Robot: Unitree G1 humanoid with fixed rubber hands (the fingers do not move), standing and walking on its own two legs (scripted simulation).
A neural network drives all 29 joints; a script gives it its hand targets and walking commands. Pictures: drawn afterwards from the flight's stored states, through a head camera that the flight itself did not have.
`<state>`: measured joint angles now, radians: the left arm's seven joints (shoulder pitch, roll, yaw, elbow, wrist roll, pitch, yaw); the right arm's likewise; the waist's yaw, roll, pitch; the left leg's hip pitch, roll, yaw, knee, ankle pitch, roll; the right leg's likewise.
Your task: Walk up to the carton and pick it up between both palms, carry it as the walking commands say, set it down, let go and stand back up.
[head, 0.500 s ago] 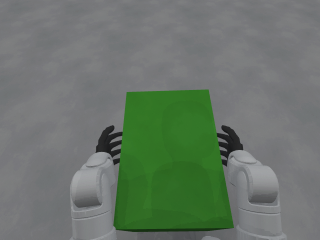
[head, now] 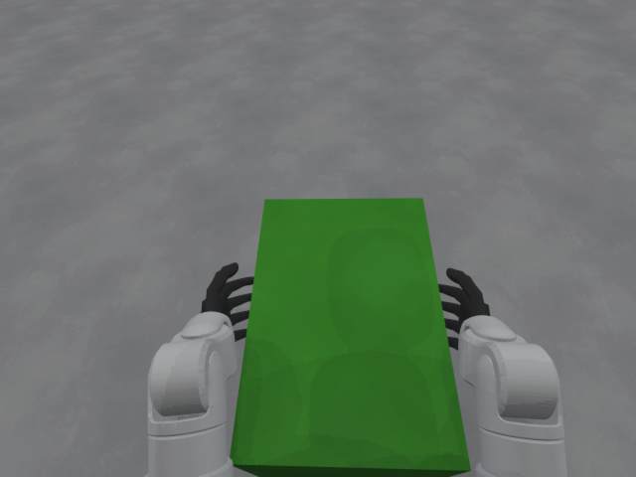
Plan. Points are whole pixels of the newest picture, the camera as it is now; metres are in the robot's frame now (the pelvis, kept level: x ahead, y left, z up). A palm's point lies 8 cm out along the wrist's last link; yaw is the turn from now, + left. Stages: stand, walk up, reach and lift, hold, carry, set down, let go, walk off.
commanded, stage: carry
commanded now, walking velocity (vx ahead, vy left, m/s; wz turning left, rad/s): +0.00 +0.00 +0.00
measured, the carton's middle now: (343, 344) +0.28 -0.01 +0.01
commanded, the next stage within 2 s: none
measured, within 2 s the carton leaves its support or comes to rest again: neither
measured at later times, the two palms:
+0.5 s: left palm (177, 375) +0.21 +0.17 +0.10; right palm (453, 351) +0.23 -0.12 +0.09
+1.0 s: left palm (199, 400) +0.20 +0.15 +0.05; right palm (464, 379) +0.21 -0.14 +0.06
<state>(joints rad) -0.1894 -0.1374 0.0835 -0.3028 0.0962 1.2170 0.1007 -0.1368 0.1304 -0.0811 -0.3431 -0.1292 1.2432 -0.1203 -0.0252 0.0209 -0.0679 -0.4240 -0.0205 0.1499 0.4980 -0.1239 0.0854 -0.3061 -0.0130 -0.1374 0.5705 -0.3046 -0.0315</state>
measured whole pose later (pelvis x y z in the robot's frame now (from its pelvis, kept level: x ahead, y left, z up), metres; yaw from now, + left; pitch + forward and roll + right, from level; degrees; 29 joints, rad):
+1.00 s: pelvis -0.07 +0.00 +0.00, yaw +1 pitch +3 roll +0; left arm -0.21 -0.14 0.11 -0.10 0.16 1.09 0.10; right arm -0.20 0.14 -0.13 -0.05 -0.14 1.06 -0.08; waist 0.00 -0.06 -0.10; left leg -0.24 -0.02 0.05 0.57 -0.38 0.04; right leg -0.42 -0.04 -0.13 0.53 -0.15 -0.03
